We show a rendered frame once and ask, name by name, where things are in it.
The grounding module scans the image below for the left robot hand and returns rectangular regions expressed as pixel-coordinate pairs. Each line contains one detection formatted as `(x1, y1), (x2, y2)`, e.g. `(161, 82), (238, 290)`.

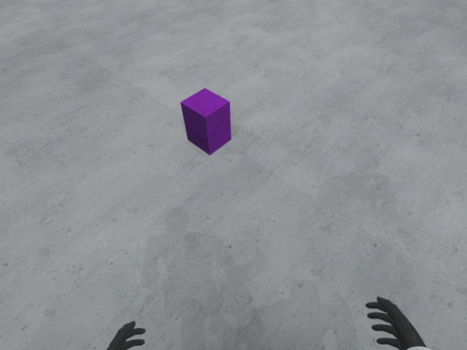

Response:
(107, 321), (145, 350)

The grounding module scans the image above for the right robot hand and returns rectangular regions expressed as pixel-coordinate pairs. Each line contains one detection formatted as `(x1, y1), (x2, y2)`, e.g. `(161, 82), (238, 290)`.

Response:
(366, 297), (427, 350)

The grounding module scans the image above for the carton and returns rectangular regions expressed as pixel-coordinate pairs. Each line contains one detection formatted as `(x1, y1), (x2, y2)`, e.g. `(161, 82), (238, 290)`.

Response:
(180, 88), (231, 155)

